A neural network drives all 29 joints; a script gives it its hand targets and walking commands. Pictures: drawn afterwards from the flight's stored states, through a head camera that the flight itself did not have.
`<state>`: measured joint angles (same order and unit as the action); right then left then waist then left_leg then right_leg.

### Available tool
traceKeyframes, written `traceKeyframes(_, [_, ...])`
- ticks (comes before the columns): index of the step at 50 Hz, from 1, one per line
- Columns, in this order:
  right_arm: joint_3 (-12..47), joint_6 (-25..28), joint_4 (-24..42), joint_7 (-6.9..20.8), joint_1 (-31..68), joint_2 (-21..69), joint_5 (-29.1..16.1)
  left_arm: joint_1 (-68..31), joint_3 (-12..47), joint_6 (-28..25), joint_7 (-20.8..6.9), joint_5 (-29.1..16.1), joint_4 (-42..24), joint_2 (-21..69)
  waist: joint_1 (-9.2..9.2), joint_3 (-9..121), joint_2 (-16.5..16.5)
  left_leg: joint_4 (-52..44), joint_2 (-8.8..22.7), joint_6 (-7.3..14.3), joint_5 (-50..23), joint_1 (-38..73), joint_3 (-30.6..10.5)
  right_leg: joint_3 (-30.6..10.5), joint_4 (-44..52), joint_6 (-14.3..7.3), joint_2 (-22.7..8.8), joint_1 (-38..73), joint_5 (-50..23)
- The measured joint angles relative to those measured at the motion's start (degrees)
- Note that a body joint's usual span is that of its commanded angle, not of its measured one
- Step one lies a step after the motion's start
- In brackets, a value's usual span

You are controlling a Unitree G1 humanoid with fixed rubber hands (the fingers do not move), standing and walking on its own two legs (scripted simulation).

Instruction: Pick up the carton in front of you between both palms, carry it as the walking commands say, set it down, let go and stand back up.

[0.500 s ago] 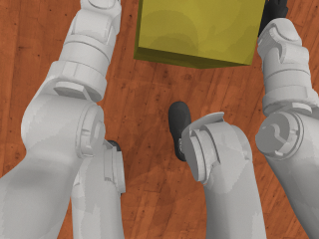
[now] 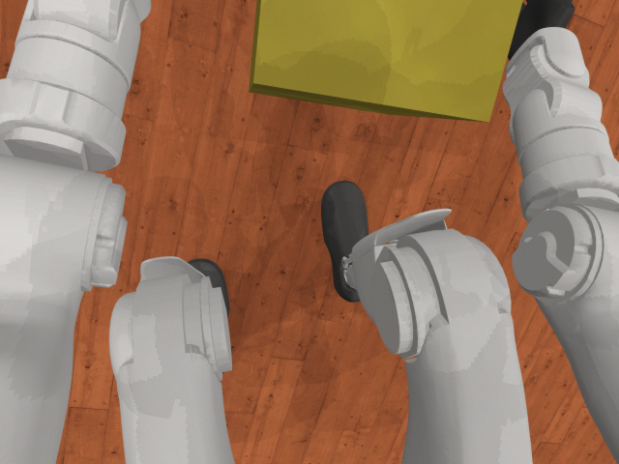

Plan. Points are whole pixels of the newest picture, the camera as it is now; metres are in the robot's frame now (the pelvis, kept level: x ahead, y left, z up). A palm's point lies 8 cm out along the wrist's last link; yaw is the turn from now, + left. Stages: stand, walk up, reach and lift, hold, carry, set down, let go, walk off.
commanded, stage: set down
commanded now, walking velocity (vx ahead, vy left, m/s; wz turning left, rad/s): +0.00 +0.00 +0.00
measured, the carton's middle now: (358, 6) +0.51 -0.16 -0.26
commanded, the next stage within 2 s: let go in 1.06 s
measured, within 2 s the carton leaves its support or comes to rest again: neither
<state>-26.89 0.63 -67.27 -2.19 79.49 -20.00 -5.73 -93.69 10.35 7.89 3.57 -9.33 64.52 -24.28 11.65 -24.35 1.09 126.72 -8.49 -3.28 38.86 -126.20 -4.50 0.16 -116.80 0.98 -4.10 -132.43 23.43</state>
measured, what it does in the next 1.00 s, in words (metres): rises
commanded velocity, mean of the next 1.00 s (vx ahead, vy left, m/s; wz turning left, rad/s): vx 0.00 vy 0.00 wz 0.00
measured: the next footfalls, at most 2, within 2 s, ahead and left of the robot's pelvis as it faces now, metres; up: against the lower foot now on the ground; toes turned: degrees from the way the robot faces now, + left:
none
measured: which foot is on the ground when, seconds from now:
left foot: down 0.00-1.00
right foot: down 0.00-1.00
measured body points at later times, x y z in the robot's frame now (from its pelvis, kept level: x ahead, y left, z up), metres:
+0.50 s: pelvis +0.00 +0.00 +0.08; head +0.34 -0.06 +0.36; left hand +0.62 +0.02 -0.03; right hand +0.48 -0.34 -0.04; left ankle +0.08 +0.12 -0.35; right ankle +0.15 -0.13 -0.35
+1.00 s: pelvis +0.03 +0.00 +0.20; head +0.34 -0.05 +0.52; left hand +0.63 +0.02 +0.11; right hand +0.47 -0.35 +0.11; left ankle +0.08 +0.12 -0.35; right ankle +0.15 -0.13 -0.35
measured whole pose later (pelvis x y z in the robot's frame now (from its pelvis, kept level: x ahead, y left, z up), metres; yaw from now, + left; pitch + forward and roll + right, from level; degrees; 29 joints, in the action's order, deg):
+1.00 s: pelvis +0.03 +0.00 +0.20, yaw -1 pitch +47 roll +1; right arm -25.2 -14.0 -39.5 -1.0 59.0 -12.7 -3.8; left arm -75.6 -6.4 17.4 2.5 2.4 53.1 -18.2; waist 12.9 3.0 4.5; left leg 82.3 -3.4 -1.2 29.9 -99.9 -2.0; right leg -1.9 -75.4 1.3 -0.9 -106.4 16.4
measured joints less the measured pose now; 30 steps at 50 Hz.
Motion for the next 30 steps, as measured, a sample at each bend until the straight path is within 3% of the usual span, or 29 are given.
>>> traceKeyframes(6, [2.15,-1.42,7.33,-1.27,-1.61,1.22,-3.45,2.25,-1.64,0.90,1.78,1.74,-5.76,1.45,0.17,1.50,-0.45,-0.68,1.19,-0.48,0.34,0.42,-0.38,0.65,1.11,-0.60,0.76,0.05,-1.11])
traceKeyframes(11, [4.75,-5.63,14.06,-2.97,-2.79,2.44,-4.46,5.41,-5.02,4.29,3.39,3.67,-10.29,1.67,0.45,4.29,0.78,-3.32,2.74,0.33,-0.13,2.67,0.87,-0.36,3.74,-0.12,2.27,1.72,-2.25])
traceKeyframes(22, [5.08,-10.65,17.48,-2.97,-6.91,4.73,-0.91,4.58,-12.63,6.32,0.67,5.73,-1.46,1.73,1.53,14.62,3.43,-14.30,4.20,1.65,-2.22,7.51,2.93,-2.24,13.42,0.69,3.45,6.28,-3.35])
traceKeyframes(30, [3.55,-11.80,20.75,-2.04,-10.36,5.92,0.37,8.66,-13.60,7.00,0.10,7.94,-5.14,2.57,1.39,19.98,2.45,-21.33,4.46,1.48,-3.32,10.14,2.71,-2.04,19.64,0.26,3.39,9.00,-3.59])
